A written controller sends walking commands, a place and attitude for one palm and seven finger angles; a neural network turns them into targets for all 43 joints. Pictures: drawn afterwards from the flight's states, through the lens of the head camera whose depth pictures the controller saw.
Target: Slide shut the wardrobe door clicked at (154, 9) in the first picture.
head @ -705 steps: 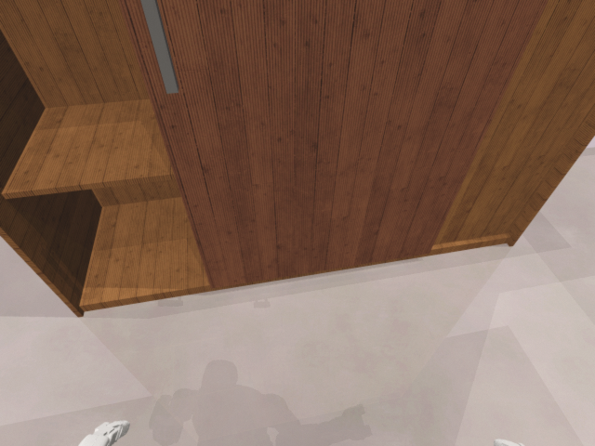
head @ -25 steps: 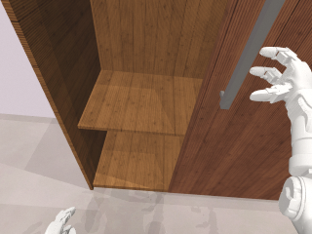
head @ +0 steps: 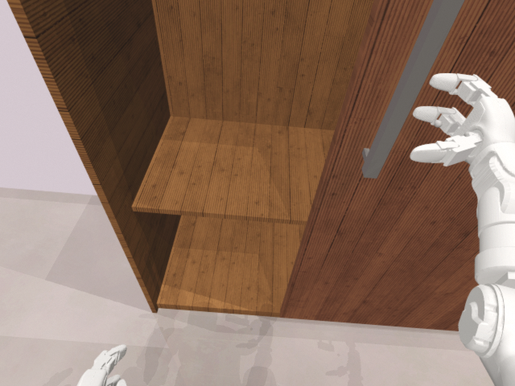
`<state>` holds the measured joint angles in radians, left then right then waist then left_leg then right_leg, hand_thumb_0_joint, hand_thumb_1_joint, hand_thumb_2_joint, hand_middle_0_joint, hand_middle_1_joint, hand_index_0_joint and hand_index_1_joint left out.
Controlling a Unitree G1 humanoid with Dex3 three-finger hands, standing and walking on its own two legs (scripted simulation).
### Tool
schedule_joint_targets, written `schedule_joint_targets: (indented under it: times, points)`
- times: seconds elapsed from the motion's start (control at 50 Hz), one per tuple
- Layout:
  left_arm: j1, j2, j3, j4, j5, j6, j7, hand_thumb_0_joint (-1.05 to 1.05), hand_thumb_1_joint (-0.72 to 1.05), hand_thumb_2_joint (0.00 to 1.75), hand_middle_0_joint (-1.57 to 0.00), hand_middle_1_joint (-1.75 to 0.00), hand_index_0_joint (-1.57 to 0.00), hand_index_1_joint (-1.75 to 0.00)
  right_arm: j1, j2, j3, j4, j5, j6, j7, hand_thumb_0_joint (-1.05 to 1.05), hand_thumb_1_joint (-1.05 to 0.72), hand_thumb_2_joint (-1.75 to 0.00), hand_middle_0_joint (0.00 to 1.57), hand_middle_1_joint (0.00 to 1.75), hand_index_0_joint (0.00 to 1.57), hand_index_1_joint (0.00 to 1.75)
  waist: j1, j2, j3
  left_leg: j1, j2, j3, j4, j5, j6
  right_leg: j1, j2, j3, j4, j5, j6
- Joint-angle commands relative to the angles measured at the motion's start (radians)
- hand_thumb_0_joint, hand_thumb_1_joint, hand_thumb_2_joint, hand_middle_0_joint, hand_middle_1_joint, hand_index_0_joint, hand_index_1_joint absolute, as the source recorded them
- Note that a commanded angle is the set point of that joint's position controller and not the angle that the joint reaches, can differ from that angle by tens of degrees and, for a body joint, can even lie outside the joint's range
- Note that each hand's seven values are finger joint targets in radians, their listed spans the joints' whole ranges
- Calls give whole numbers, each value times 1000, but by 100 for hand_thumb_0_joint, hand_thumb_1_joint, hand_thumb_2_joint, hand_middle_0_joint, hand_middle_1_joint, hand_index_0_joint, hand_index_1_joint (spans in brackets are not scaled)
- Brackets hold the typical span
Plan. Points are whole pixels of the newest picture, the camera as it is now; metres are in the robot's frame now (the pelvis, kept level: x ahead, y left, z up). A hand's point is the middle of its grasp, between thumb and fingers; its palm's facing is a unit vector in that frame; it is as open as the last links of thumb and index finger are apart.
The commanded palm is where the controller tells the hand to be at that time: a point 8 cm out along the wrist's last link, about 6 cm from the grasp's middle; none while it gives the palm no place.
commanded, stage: move the hooked fingers beside the handle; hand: right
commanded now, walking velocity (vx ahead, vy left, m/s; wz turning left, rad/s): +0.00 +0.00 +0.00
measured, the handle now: (405, 78) +0.49 -0.14 +0.28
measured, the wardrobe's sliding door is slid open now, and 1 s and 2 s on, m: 0.48 0.48 0.48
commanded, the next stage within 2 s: feel for the door with the fingertips in 0.16 s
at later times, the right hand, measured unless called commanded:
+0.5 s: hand (428, 128) +0.44 -0.18 +0.23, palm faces -0.02 +1.00 -0.01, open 13.9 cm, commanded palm +0.42 -0.23 +0.23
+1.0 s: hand (419, 122) +0.44 -0.16 +0.24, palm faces -0.01 +1.00 +0.00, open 13.8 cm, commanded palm +0.42 -0.22 +0.23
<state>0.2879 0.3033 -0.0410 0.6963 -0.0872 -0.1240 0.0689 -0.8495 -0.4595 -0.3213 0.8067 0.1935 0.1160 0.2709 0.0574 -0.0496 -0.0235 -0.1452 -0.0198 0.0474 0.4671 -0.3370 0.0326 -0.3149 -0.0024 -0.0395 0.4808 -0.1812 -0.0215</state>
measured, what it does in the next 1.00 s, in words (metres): stands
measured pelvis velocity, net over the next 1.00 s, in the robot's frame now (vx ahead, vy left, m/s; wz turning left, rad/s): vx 0.00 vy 0.00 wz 0.00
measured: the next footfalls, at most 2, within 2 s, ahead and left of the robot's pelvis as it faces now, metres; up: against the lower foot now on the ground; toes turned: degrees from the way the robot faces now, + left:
none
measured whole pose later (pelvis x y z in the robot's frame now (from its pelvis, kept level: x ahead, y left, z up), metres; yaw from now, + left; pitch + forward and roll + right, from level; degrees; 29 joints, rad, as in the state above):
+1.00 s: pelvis +0.00 +0.00 +0.00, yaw +0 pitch +1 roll +0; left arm 0.30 0.29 -0.04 0.70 -0.08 -0.12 0.05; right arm -0.84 -0.39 -0.29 0.76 0.19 0.12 0.20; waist 0.05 -0.06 -0.03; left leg -0.14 -0.02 0.05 0.48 -0.34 0.03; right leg -0.31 0.00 -0.04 0.49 -0.18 -0.02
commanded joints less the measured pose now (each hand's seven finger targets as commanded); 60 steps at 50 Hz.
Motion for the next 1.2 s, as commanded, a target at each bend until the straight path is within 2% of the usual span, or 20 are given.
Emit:
schedule_joint_targets:
  times: [0.0, 0.08, 0.14, 0.22, 0.28, 0.3, 0.36, 0.4, 0.44, 0.52, 0.58, 0.7, 0.78, 0.8, 0.88, 0.98, 1.06, 1.08, 1.14, 1.18]
  points:
    - [-21, 140, 54, -123, -1, -47, 14, 0, 90, 90, -20, -30, -20, -30, -517, -320, -52, -169, -16, -65, -9, 0, 50, -30, 30, 120, 30, 120, -3, 6, -264, -137, 12, -33, -83, 350, -8, 297, 5, 64, -4, 139, -45]
    - [-5, 140, 59, -122, 0, -44, 15, 0, 90, 90, -20, -30, -20, -30, -521, -267, -10, -145, -7, -64, 6, 0, 50, -30, 30, 120, 30, 120, 9, 16, -266, -145, 12, -28, -86, 346, -6, 303, 2, 65, 1, 147, -44]
    - [1, 150, 62, -122, 0, -47, 16, 0, 90, 90, -20, -30, -20, -30, -513, -307, -55, -125, 5, -64, 13, 0, 50, -30, 30, 120, 30, 120, 4, 67, -284, -135, 9, -32, -79, 373, -11, 293, 4, 65, 2, 153, -46]
    - [1, 147, 63, -129, 1, -49, 10, 0, 90, 90, -20, -30, -20, -30, -491, -302, -50, -161, -1, -78, 16, 0, 50, -30, 30, 120, 30, 120, -2, 36, -298, -141, 8, -30, -74, 371, -9, 313, 3, 66, 6, 167, -46]
    - [-7, 138, 66, -135, 1, -49, 6, 0, 90, 90, -20, -30, -20, -30, -472, -221, 3, -209, 11, -79, 12, 0, 50, -30, 30, 120, 30, 120, 1, 33, -300, -142, 8, -25, -75, 377, -8, 327, 0, 62, 12, 185, -47]
    - [-13, 143, 65, -134, -2, -50, 5, 0, 90, 90, -20, -30, -20, -30, -474, -250, -22, -217, 11, -75, 7, 0, 50, -30, 30, 120, 30, 120, -2, 18, -285, -154, 4, -28, -76, 369, -9, 325, 0, 65, 11, 174, -46]
    - [-18, 140, 65, -132, -2, -58, 5, 0, 90, 90, -20, -30, -20, -30, -513, -203, 5, -245, 23, -65, -2, 0, 50, -30, 30, 120, 30, 120, 6, 19, -286, -177, 1, -23, -79, 335, -8, 347, -3, 76, 3, 156, -42]
    - [-20, 142, 66, -130, 1, -58, 6, 0, 90, 90, -20, -30, -20, -30, -501, -248, -40, -277, 24, -66, -21, 0, 50, -30, 30, 120, 30, 120, -5, 32, -307, -151, 1, -25, -78, 356, -8, 342, -1, 73, 6, 171, -44]
    - [-26, 137, 63, -128, 2, -62, 6, 0, 90, 90, -20, -30, -20, -30, -518, -252, -45, -292, 17, -70, -37, 0, 50, -30, 30, 120, 30, 120, -6, 26, -307, -149, 1, -25, -76, 356, -8, 351, -1, 73, 2, 176, -42]
    - [-44, 124, 62, -143, 3, -68, -6, 0, 90, 90, -20, -30, -20, -30, -496, -167, 15, -384, 7, -70, -55, 0, 50, -30, 30, 120, 30, 120, -9, -39, -350, -151, 0, -21, -66, 379, -4, 408, -1, 76, 10, 224, -38]
    - [-47, 123, 60, -123, 0, -61, -2, 0, 90, 90, -20, -30, -20, -30, -480, -125, 42, -311, 22, -41, -61, 0, 50, -30, 30, 120, 30, 120, 1, 52, -274, -153, 0, -17, -80, 350, -6, 345, -3, 76, 3, 172, -42]
    - [-45, 126, 56, -118, 4, -43, 4, 0, 90, 90, -20, -30, -20, -30, -527, -221, -26, -249, -9, -19, -93, 0, 50, -30, 30, 120, 30, 120, -10, 45, -272, -136, 8, -29, -73, 354, -9, 295, 6, 65, -1, 150, -41]
    - [-36, 118, 56, -119, 6, -40, 4, 0, 90, 90, -20, -30, -20, -30, -541, -186, 6, -236, -11, -41, -89, 0, 50, -30, 30, 120, 30, 120, 2, 58, -295, -124, 10, -31, -71, 379, -10, 306, 6, 62, 10, 170, -45]
    - [-38, 123, 58, -120, 5, -41, 4, 0, 90, 90, -20, -30, -20, -30, -553, -216, -18, -231, -10, -48, -86, 0, 50, -30, 30, 120, 30, 120, 1, 62, -294, -129, 7, -33, -69, 382, -11, 308, 5, 63, 11, 168, -45]
    - [-49, 118, 59, -134, 3, -44, 1, 0, 90, 90, -20, -30, -20, -30, -518, -164, 14, -271, 3, -62, -71, 0, 50, -30, 30, 120, 30, 120, -8, 36, -329, -112, 9, -29, -62, 406, -6, 341, 7, 65, 16, 204, -45]
    - [-58, 122, 59, -143, 3, -42, -1, 0, 90, 90, -20, -30, -20, -30, -459, -213, -33, -305, 10, -60, -64, 0, 50, -30, 30, 120, 30, 120, -27, 62, -317, -73, 10, -30, -64, 437, -8, 310, 11, 59, 10, 206, -48]
    - [-70, 114, 59, -152, -4, -45, -6, 0, 90, 90, -20, -30, -20, -30, -455, -131, 35, -352, 7, -40, -62, 0, 50, -30, 30, 120, 30, 120, -14, 7, -287, -134, 5, -26, -70, 388, -8, 346, 8, 66, 5, 185, -44]
    - [-72, 112, 60, -151, -2, -45, -7, 0, 90, 90, -20, -30, -20, -30, -440, -121, 41, -362, 13, -36, -63, 0, 50, -30, 30, 120, 30, 120, -18, 13, -277, -118, 5, -25, -76, 391, -5, 334, 10, 65, 9, 188, -46]
    - [-84, 119, 63, -156, -2, -47, -6, 0, 90, 90, -20, -30, -20, -30, -395, -164, -21, -386, 32, -16, -64, 0, 50, -30, 30, 120, 30, 120, -32, 77, -299, -94, 5, -30, -73, 422, -13, 324, 12, 62, 6, 190, -48]
    - [-95, 112, 57, -157, 0, -45, -7, 0, 90, 90, -20, -30, -20, -30, -387, -154, -13, -422, 36, -13, -68, 0, 50, -30, 30, 120, 30, 120, -38, 69, -297, -73, 9, -31, -72, 438, -12, 312, 17, 58, 8, 197, -50]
